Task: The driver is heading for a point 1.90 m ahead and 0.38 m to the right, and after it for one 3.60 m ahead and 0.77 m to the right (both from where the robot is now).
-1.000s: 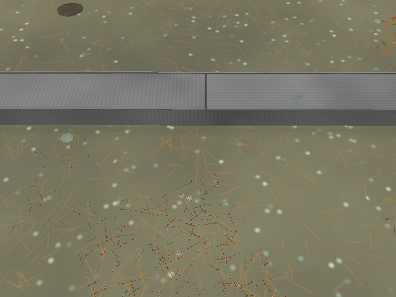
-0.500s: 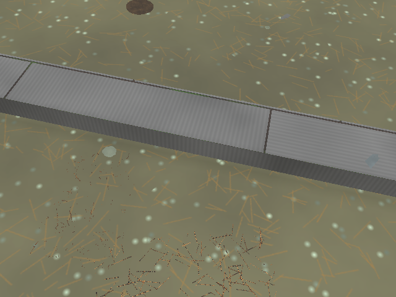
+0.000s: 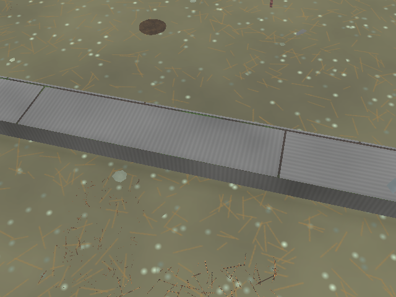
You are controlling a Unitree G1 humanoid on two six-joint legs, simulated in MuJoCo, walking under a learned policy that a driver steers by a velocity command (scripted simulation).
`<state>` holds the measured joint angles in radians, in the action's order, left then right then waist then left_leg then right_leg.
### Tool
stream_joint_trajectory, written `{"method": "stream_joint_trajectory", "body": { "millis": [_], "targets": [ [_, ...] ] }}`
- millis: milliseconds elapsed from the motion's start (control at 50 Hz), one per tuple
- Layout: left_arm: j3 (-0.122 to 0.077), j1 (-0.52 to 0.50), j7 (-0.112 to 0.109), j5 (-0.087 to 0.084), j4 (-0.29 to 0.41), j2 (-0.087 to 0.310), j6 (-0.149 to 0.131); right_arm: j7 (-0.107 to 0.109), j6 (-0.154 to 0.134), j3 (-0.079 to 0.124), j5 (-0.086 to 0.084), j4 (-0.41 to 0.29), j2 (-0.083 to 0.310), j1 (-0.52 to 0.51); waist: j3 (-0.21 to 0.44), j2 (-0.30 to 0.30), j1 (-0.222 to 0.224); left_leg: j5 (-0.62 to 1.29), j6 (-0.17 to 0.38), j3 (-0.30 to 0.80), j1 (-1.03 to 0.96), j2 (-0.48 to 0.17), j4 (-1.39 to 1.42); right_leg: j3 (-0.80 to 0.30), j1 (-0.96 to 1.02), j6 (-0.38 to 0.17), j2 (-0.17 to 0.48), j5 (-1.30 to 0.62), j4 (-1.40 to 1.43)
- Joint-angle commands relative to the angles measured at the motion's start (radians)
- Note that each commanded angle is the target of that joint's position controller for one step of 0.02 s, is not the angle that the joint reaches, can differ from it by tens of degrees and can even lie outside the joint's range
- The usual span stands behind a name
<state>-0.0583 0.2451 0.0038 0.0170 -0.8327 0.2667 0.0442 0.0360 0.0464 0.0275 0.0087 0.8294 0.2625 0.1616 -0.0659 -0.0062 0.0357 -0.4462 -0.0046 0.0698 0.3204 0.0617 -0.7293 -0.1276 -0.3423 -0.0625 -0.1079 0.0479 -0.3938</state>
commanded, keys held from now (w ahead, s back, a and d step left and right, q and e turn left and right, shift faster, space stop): e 0.62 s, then no key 0.06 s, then q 0.32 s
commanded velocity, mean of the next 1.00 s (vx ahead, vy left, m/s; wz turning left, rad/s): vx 0.01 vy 0.00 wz -0.35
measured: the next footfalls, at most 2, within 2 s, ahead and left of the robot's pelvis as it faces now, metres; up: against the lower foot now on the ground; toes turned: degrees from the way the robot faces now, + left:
left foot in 0.06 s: +0.04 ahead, +0.11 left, +0.00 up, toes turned -8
right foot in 0.52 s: -0.03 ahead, -0.10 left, +0.00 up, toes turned -20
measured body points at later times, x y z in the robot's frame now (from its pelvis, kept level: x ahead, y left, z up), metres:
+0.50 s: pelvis -0.02 +0.00 +0.00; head +0.01 -0.01 +0.44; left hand +0.20 +0.22 -0.12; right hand -0.02 -0.29 -0.13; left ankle +0.00 +0.11 -0.74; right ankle -0.07 -0.08 -0.73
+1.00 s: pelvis -0.03 -0.01 +0.00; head -0.01 -0.01 +0.44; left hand +0.18 +0.19 -0.13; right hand -0.05 -0.29 -0.13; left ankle +0.00 +0.09 -0.74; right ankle -0.07 -0.08 -0.74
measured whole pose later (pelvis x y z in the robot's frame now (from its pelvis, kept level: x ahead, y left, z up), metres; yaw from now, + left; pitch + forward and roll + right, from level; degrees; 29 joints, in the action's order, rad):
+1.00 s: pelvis -0.03 -0.01 +0.00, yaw -20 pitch -1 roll -1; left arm -0.01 0.17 -0.03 0.02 -0.83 0.25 0.03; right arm 0.01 0.04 0.03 0.01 0.85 0.26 0.25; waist -0.05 -0.01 -0.02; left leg -0.29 0.03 0.01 0.20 0.02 -0.52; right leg 0.02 -0.20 -0.07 -0.07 0.30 -0.52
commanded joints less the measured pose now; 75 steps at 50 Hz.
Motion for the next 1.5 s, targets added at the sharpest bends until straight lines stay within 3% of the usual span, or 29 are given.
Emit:
{"method": "stream_joint_trajectory", "body": {
  "millis": [20,60,100,120,160,220,320,460,500,520,540,560,600,640,780,840,960,1000,1020,1040,1080,1140,1240,1320,1340,1380,1400,1420,1500],
  "targets": [
    [-0.049,-0.052,0.002,0.0,0.066,0.157,0.005,0.013,-0.021,0.017,-0.009,-0.022,0.078,0.129,0.114,-0.152,-0.054,0.044,0.029,-0.035,-0.121,0.038,0.151,-0.34,0.021,-0.089,0.215,0.293,0.187],
    [-0.05,-0.083,0.002,-0.013,0.077,0.144,0.012,0.024,-0.034,0.024,-0.001,-0.007,0.099,0.199,0.094,-0.128,-0.091,0.117,0.067,-0.017,-0.26,0.014,0.393,-0.306,-0.079,-0.009,0.149,0.382,0.148],
    [-0.044,-0.064,-0.005,-0.027,0.098,0.089,0.004,0.036,-0.037,0.057,0.02,-0.066,0.255,0.066,0.029,0.257,-0.05,-0.079,0.207,0.456,-0.16,-0.405,0.629,0.025,-0.262,0.067,-0.091,0.467,-0.317],
    [-0.058,-0.049,-0.009,0.011,0.076,0.159,0.0,0.03,-0.039,0.045,0.032,-0.078,0.2,0.012,0.004,0.113,-0.018,0.123,0.245,0.374,-0.055,-0.425,0.574,0.01,-0.201,0.071,0.006,0.452,-0.52],
    [-0.061,0.032,0.001,0.013,0.036,0.138,0.006,0.025,-0.049,0.02,0.02,-0.098,0.11,-0.05,0.031,0.063,0.041,0.415,0.208,0.181,-0.054,-0.313,0.494,0.029,-0.149,0.072,0.012,0.375,-0.7],
    [-0.052,0.018,0.015,0.011,0.036,0.125,0.024,0.023,-0.053,0.02,0.016,-0.101,0.114,0.006,0.056,0.124,-0.001,0.645,0.201,0.057,-0.202,-0.265,0.425,0.078,-0.222,0.104,0.035,0.362,-0.745],
    [-0.033,-0.096,0.036,-0.005,0.093,0.101,0.036,0.014,-0.046,0.043,0.018,-0.069,0.162,0.129,0.075,0.156,-0.082,0.754,0.223,0.033,-0.364,-0.32,0.372,0.116,-0.223,0.125,0.07,0.413,-0.552],
    [-0.023,-0.1,0.039,-0.022,0.134,0.094,0.032,-0.016,-0.042,0.066,0.02,-0.073,0.202,0.082,0.102,0.201,-0.068,0.749,0.189,-0.049,-0.259,-0.348,0.291,0.209,0.02,0.061,0.068,0.401,-0.26],
    [-0.022,-0.047,0.031,-0.009,0.123,0.092,0.017,-0.017,-0.036,0.07,0.008,-0.07,0.202,0.064,0.113,0.145,-0.017,0.6,0.117,-0.11,-0.17,-0.326,0.18,0.205,0.17,0.032,0.058,0.198,-0.018],
    [-0.036,-0.012,0.019,0.007,0.117,0.15,0.002,-0.019,-0.033,0.066,0.011,-0.068,0.176,0.097,0.13,-0.005,-0.003,0.389,0.051,-0.173,-0.026,-0.275,0.009,0.034,0.308,0.005,0.152,0.125,0.099],
    [-0.069,0.0,0.014,0.003,0.144,0.317,-0.012,-0.022,-0.026,0.039,0.022,-0.138,0.074,0.087,0.113,-0.292,-0.031,-0.187,-0.032,-0.236,0.274,-0.095,-0.215,-0.393,0.399,-0.118,0.478,-0.343,0.088],
    [-0.081,0.098,0.012,-0.009,0.118,0.311,-0.012,-0.004,-0.011,0.039,0.024,-0.151,0.112,0.0,0.143,-0.176,0.064,-0.218,-0.029,-0.077,0.279,-0.08,-0.345,-0.372,0.347,-0.244,0.501,-0.429,0.061],
    [-0.048,-0.026,0.001,-0.012,0.127,0.2,-0.003,-0.009,-0.008,0.048,0.001,-0.128,0.133,0.012,0.036,-0.096,-0.018,-0.045,-0.023,-0.03,0.281,-0.115,-0.369,-0.215,0.254,-0.201,0.362,-0.269,0.081],
    [-0.034,-0.099,-0.009,-0.017,0.147,0.159,-0.001,-0.019,-0.012,0.056,0.019,-0.104,0.157,0.053,0.054,-0.124,-0.048,0.055,-0.031,-0.043,0.246,-0.107,-0.351,-0.142,0.255,-0.156,0.278,-0.286,0.081],
    [0.011,-0.046,-0.019,0.006,0.098,0.09,-0.029,-0.031,0.013,0.03,0.008,-0.061,0.086,0.068,0.087,-0.104,-0.025,0.098,-0.033,-0.055,0.084,-0.102,-0.11,-0.072,0.244,-0.135,0.274,-0.209,0.117],
    [0.017,-0.043,-0.027,0.019,0.068,0.117,-0.033,-0.03,0.014,0.025,0.001,-0.044,0.087,0.056,0.056,-0.115,-0.009,0.075,-0.009,-0.062,-0.027,-0.074,0.027,-0.062,0.187,-0.129,0.285,-0.119,0.114],
    [-0.006,-0.061,-0.046,-0.005,0.042,0.176,-0.02,-0.023,-0.019,0.021,-0.003,-0.035,0.092,0.096,0.049,-0.057,-0.057,0.196,0.038,-0.064,-0.103,-0.054,0.277,-0.064,0.205,-0.113,0.316,-0.227,-0.026],
    [-0.006,-0.053,-0.048,0.0,0.07,0.142,-0.025,-0.018,-0.038,0.041,0.018,-0.036,0.19,0.136,0.094,0.103,-0.036,0.543,0.103,0.201,-0.215,-0.224,0.349,0.042,0.099,-0.032,0.19,-0.024,-0.224],
    [0.003,-0.09,-0.051,-0.006,0.084,0.094,-0.015,-0.025,-0.036,0.063,-0.005,-0.028,0.245,0.133,0.05,0.245,-0.049,0.793,0.239,0.384,-0.191,-0.359,0.371,0.162,-0.02,0.022,0.025,0.315,-0.326],
    [0.003,-0.119,-0.053,0.0,0.088,0.103,-0.007,-0.03,-0.04,0.054,0.002,-0.026,0.205,0.175,0.06,0.217,-0.085,0.83,0.317,0.451,-0.222,-0.417,0.418,0.115,-0.096,0.032,0.021,0.548,-0.506],
    [0.0,-0.108,-0.041,-0.004,0.075,0.099,-0.002,-0.024,-0.03,0.06,0.001,-0.034,0.189,0.109,0.044,0.108,-0.044,0.699,0.294,0.334,-0.191,-0.321,0.417,0.071,-0.124,0.049,0.056,0.488,-0.637],
    [0.001,-0.101,-0.03,0.001,0.076,0.1,-0.004,-0.02,-0.014,0.063,-0.002,-0.052,0.165,0.058,0.066,0.125,-0.033,0.619,0.227,0.252,-0.213,-0.214,0.402,0.094,-0.126,0.085,0.063,0.406,-0.547],
    [0.01,-0.125,-0.035,-0.011,0.108,0.094,-0.01,-0.028,-0.003,0.087,0.004,-0.047,0.204,0.093,0.107,0.149,-0.073,0.578,0.225,0.328,-0.212,-0.22,0.371,0.098,-0.06,0.093,0.053,0.387,-0.362],
    [0.008,-0.013,-0.045,-0.012,0.095,0.102,-0.027,-0.04,0.008,0.094,-0.001,-0.074,0.212,-0.009,0.117,0.158,-0.009,0.52,0.148,0.368,-0.089,-0.167,0.323,0.109,0.156,0.069,0.03,0.265,-0.078],
    [0.002,0.024,-0.053,-0.004,0.088,0.121,-0.036,-0.039,0.006,0.089,-0.008,-0.084,0.194,-0.027,0.113,0.122,0.011,0.397,0.096,0.351,-0.016,-0.12,0.28,0.076,0.247,0.059,0.067,0.203,0.062],
    [-0.033,-0.052,-0.058,0.013,0.129,0.305,-0.032,-0.029,0.0,0.071,-0.002,-0.101,0.107,0.058,0.09,-0.256,-0.043,-0.132,0.008,0.045,0.212,0.121,-0.08,-0.388,0.237,-0.105,0.496,0.261,0.232],
    [-0.023,-0.039,-0.05,0.021,0.13,0.251,-0.029,-0.026,0.003,0.085,0.021,-0.091,0.183,0.047,0.074,-0.162,-0.038,-0.135,0.01,0.058,0.184,0.03,-0.257,-0.369,0.156,-0.168,0.519,0.194,0.205],
    [-0.001,-0.082,-0.046,0.015,0.14,0.173,-0.031,-0.033,0.005,0.094,0.016,-0.072,0.19,0.047,0.038,-0.086,-0.062,-0.074,0.014,0.065,0.169,0.015,-0.325,-0.264,0.117,-0.161,0.454,0.149,0.19],
    [0.007,-0.093,-0.052,0.01,0.15,0.136,-0.04,-0.072,0.022,0.084,0.01,-0.05,0.155,0.074,0.046,-0.128,-0.059,0.041,-0.029,-0.006,0.204,-0.003,-0.395,0.0,0.222,-0.116,0.315,-0.116,0.117]
  ]
}}
Velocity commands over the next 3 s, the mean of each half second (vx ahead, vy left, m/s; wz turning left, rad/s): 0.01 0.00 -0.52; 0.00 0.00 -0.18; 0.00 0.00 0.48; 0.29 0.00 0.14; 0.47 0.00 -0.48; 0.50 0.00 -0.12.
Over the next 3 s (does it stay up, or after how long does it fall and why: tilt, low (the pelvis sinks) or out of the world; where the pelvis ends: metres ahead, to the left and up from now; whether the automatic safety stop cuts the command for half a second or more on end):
stays up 0.59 -0.12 0.00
